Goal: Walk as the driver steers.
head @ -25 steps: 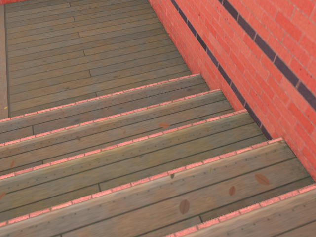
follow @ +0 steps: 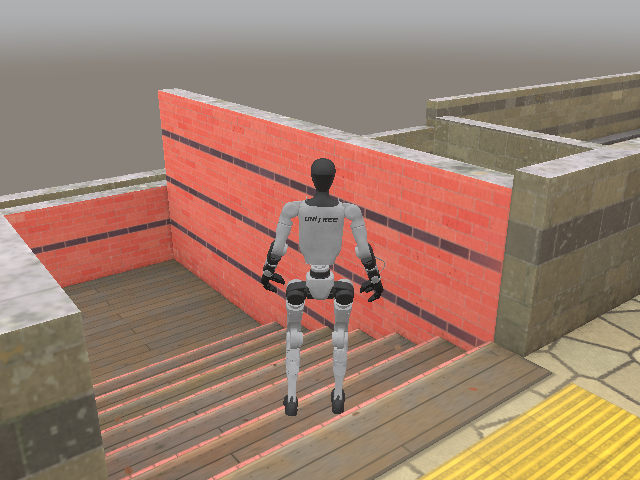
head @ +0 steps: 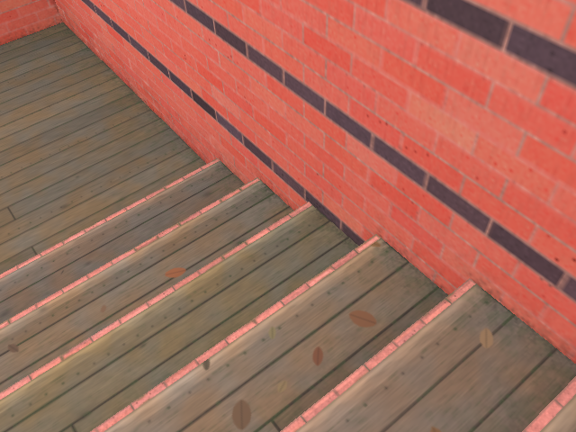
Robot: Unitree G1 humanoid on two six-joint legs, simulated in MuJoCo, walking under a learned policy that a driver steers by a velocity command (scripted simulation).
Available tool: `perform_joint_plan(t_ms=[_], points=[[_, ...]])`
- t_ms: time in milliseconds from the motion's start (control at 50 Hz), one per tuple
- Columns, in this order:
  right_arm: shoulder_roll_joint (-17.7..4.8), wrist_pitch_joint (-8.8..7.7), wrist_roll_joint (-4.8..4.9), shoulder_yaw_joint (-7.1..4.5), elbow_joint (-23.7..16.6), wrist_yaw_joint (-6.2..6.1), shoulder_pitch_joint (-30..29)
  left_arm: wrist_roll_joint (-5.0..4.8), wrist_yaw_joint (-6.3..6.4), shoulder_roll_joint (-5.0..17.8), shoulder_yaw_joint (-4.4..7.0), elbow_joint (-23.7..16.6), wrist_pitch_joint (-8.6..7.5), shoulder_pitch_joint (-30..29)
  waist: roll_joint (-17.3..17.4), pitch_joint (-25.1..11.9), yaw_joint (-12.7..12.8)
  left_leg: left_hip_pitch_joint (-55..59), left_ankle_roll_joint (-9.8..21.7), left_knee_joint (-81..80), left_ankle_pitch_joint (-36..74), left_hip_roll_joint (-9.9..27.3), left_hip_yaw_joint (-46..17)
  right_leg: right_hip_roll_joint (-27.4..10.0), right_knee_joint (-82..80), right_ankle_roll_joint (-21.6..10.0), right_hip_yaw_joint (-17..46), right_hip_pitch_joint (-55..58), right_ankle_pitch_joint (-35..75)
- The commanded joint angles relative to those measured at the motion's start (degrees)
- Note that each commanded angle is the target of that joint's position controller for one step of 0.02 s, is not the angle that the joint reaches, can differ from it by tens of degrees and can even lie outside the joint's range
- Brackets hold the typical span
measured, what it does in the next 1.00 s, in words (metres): goes down, turning left: left foot 0.15 m lower, then right foot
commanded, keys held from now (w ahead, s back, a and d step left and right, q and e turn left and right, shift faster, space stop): w+q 1.00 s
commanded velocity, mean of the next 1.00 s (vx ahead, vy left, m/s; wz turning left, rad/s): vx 0.47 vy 0.00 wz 0.32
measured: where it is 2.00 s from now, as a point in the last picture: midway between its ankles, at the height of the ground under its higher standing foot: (223, 347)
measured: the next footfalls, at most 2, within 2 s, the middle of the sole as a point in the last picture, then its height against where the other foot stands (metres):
left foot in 0.44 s outside the picture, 0.15 m lower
right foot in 0.78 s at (344, 403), level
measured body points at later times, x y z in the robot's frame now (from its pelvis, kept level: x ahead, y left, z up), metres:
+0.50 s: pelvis +0.29 +0.01 -0.15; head +0.32 +0.01 +0.30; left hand +0.17 +0.23 -0.28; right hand +0.46 -0.24 -0.26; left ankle +0.35 +0.07 -0.88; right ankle +0.06 -0.12 -0.61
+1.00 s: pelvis +0.56 +0.02 -0.19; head +0.57 +0.04 +0.26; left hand +0.44 +0.23 -0.33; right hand +0.83 -0.11 -0.28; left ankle +0.63 +0.20 -0.86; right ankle +0.58 -0.11 -0.88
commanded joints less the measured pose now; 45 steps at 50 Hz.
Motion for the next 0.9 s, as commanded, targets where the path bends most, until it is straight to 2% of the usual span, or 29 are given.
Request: perform_joint_plan(t_ms=[20,80,140,160,180,200,220,260,320,400,420,440,460,480,500,520,540,560,580,620,680,700,760,780,800,820,840,860,900], points=[[-5.21,-3.14,-0.14,-0.14,-7.93,-0.08,-11.31,-1.28,-0.51,4.98,1.59,1.10,-0.70,12.87,-6.47,2.26,7.16,-35.71,-1.27,14.64,0.73,-0.46,-5.70,-16.39,-16.19,-13.92,27.18,22.34,-0.38],[-1.97,-1.84,-1.80,1.46,-5.01,1.76,-6.08,0.12,1.45,2.93,-0.22,-0.55,0.27,6.14,-5.09,2.91,2.93,-27.57,-0.21,8.13,16.43,0.76,-5.92,-13.23,-16.95,-11.14,18.85,7.82,7.06],[-0.73,-1.13,-0.13,1.81,-4.71,2.61,-9.81,0.35,3.15,4.38,-0.54,1.38,-0.47,6.54,-4.20,1.12,4.53,-22.54,-2.00,-11.39,44.64,-0.64,-5.23,-8.19,-12.06,-9.52,9.97,2.16,8.47],[-1.92,2.22,2.71,-0.38,-5.60,2.62,-10.90,-8.43,3.95,8.95,1.71,5.80,1.47,7.43,-7.31,3.39,0.37,-13.21,-2.95,-14.42,46.13,-3.80,-0.48,-6.41,-9.25,-6.18,6.37,-4.65,26.55],[-0.50,3.73,2.90,-0.09,-5.12,2.91,-9.80,-8.69,4.27,7.33,1.13,5.80,2.26,8.97,-7.36,1.07,1.45,-7.29,-2.76,-13.89,52.19,-5.31,-0.52,-6.11,-5.53,-4.90,3.79,-7.86,25.52],[0.76,1.54,-0.94,1.64,-4.44,3.50,-9.42,3.07,2.01,3.65,-1.54,5.20,0.37,11.84,-4.49,3.65,3.69,-10.98,-2.14,-10.07,55.98,-1.68,-4.34,-9.09,-7.96,-6.85,7.17,-9.33,9.38],[-0.11,0.91,-1.32,1.11,-4.76,3.23,-9.62,3.71,1.45,3.25,-1.28,6.52,-0.12,12.23,-4.49,6.22,3.61,-17.82,-1.69,-11.32,53.24,-1.56,-5.79,-11.64,-6.61,-8.64,9.94,-5.02,6.72],[-0.82,-0.04,-1.33,0.76,-6.12,2.24,-15.59,1.84,1.86,0.75,-2.65,10.39,-0.28,18.76,-4.11,7.91,6.72,-28.56,-0.88,-16.90,50.33,-0.70,-7.28,-13.09,-2.68,-8.24,12.72,6.01,7.74],[1.18,0.68,-0.82,1.51,-7.23,2.61,-21.36,1.08,2.88,2.23,-3.06,12.58,0.69,21.58,-3.31,8.69,8.78,-27.58,-0.77,-22.32,49.12,-1.00,-3.37,-11.12,0.35,-5.53,11.04,9.02,10.63],[-3.25,0.61,-1.17,-0.27,-2.94,2.03,-14.44,-0.17,2.35,6.15,-2.74,12.81,0.44,19.76,-0.29,8.21,4.79,-2.64,-1.76,-20.27,35.81,-5.41,4.19,-7.62,9.88,-1.19,6.19,-2.55,26.48],[-4.85,0.47,-1.25,-1.17,0.98,1.60,-4.67,-0.03,2.10,8.18,-2.36,12.58,0.50,16.81,0.57,6.63,0.47,5.64,-1.32,-23.34,36.02,-5.58,4.11,-7.09,20.56,1.30,5.02,-2.99,32.14],[-7.15,0.42,-0.69,-2.71,8.20,0.06,15.43,1.06,0.62,11.32,-1.67,11.61,0.77,12.72,5.29,3.20,-8.39,24.59,1.10,-30.62,48.68,-7.61,6.74,-2.64,38.33,6.33,0.86,-9.70,36.48],[-7.77,1.01,-1.95,-4.20,15.31,1.18,38.25,2.22,-1.90,6.60,-3.45,12.88,1.19,14.21,14.80,-9.56,-15.68,54.37,14.43,-23.62,60.27,0.82,-3.40,-0.72,77.39,10.13,1.20,-27.92,4.62],[-11.49,0.75,-0.51,-4.24,12.90,2.60,38.07,2.28,-4.73,-0.26,-5.24,12.33,0.90,24.59,7.95,-29.84,-8.96,76.27,27.13,-6.36,88.13,14.03,-25.96,2.01,88.24,12.35,9.93,-40.49,-23.73],[-12.68,0.63,-1.90,-5.53,10.76,2.41,31.29,-0.49,-5.21,4.09,-4.53,4.79,-0.54,10.38,-0.34,-20.01,-14.49,74.94,28.62,-11.68,69.22,18.02,-37.84,2.64,90.71,14.51,10.85,-66.23,-23.97],[-10.45,0.23,-1.32,-4.85,8.90,2.20,21.00,-2.78,-4.00,4.04,-4.54,1.49,-0.91,2.54,-7.05,-10.51,-11.30,55.72,23.53,-20.10,52.03,18.42,-34.14,-1.43,79.48,9.06,11.32,-65.63,-16.76],[-5.84,0.36,-1.19,-2.66,8.01,3.19,11.71,-1.80,-1.76,5.76,-3.85,2.01,-0.31,4.42,-12.56,-2.37,-4.01,30.60,20.24,-26.66,33.09,15.79,-31.10,-5.04,72.49,5.39,10.46,-57.90,-8.21],[-0.02,-0.05,-1.17,-0.22,6.57,3.87,3.11,0.37,-0.43,5.99,-3.60,4.18,0.91,8.31,-9.77,3.05,2.31,5.54,20.53,-30.84,23.07,12.51,-28.53,-8.56,63.03,2.39,12.35,-44.72,-1.62],[5.96,-1.74,-1.79,2.65,3.68,3.50,-5.59,3.21,0.37,1.88,-4.90,5.66,2.30,7.64,-4.82,9.06,6.54,-16.69,17.74,-38.15,18.99,8.01,-25.07,-13.35,45.80,0.13,14.06,-33.93,8.93],[1.46,-3.86,0.20,1.79,1.98,2.60,-8.83,1.70,0.27,1.70,-5.38,2.59,3.89,3.15,-3.92,3.49,5.57,-30.72,16.90,-39.05,13.62,-1.00,-16.09,-11.41,26.25,2.47,6.09,-14.43,20.60],[-8.13,-4.97,0.21,-0.82,4.81,3.32,1.40,0.50,-0.39,-0.58,-7.35,-1.17,4.97,-2.74,-2.23,2.89,2.14,-30.94,13.33,-32.48,19.95,-4.99,-13.69,-5.85,17.63,5.58,1.10,0.20,22.10],[-8.35,-4.97,-1.73,-0.71,3.46,3.57,0.08,1.94,-0.37,0.31,-6.80,-0.35,4.64,1.74,-2.23,1.76,4.54,-33.12,12.60,-25.65,20.40,-5.08,-14.47,-5.26,24.98,5.30,1.41,6.40,29.54],[-7.41,-4.11,-0.39,-1.12,-2.93,3.85,-7.53,1.39,1.40,7.72,-2.83,0.84,3.11,11.37,-3.61,-0.11,11.39,-28.89,10.67,-8.36,35.22,-5.20,-18.13,0.35,19.55,4.40,-1.15,15.47,10.68],[-6.12,-4.65,-0.77,-1.34,-5.59,4.78,-12.16,0.84,2.55,11.19,-1.16,4.63,1.99,25.42,-8.43,-4.12,18.10,-31.62,8.30,8.58,40.76,-8.02,-17.32,-0.34,12.79,0.14,0.94,26.27,11.65],[4.67,-5.32,-1.96,0.97,-4.30,5.54,-1.69,-0.94,2.99,14.73,-0.96,5.78,0.91,30.17,-16.09,-16.22,13.86,-36.50,2.95,34.02,7.45,-15.11,-11.95,-18.70,9.16,-19.34,24.47,36.98,38.55],[6.28,-4.42,-0.43,1.73,-4.85,5.81,3.06,0.14,1.14,12.23,-1.96,4.40,0.13,26.59,-15.89,-13.70,10.63,-49.53,1.39,41.97,-8.79,-14.18,-12.15,-28.10,-3.53,-28.31,48.53,31.78,41.62],[2.39,-2.92,-0.17,0.68,-4.96,4.19,-0.22,-0.20,0.90,9.46,-1.90,5.01,-0.44,19.03,-7.56,-1.46,8.60,-56.13,0.10,43.14,-2.60,-9.33,-13.93,-29.42,-5.16,-24.81,49.22,19.30,22.11],[1.88,-1.05,-1.40,0.84,-4.69,2.28,-2.95,-1.20,0.97,3.96,-3.35,5.30,0.04,13.06,-2.71,-2.28,6.68,-53.09,-0.84,40.35,3.49,-5.25,-12.58,-26.26,-4.11,-20.25,41.87,11.16,7.22],[4.86,1.81,-5.15,2.66,-1.81,1.41,0.97,0.32,2.60,-6.24,-6.39,4.78,1.13,1.71,-1.63,0.64,0.76,-39.59,-2.43,24.47,14.63,1.72,-12.76,-21.04,-4.84,-14.85,29.41,-5.74,-1.31]])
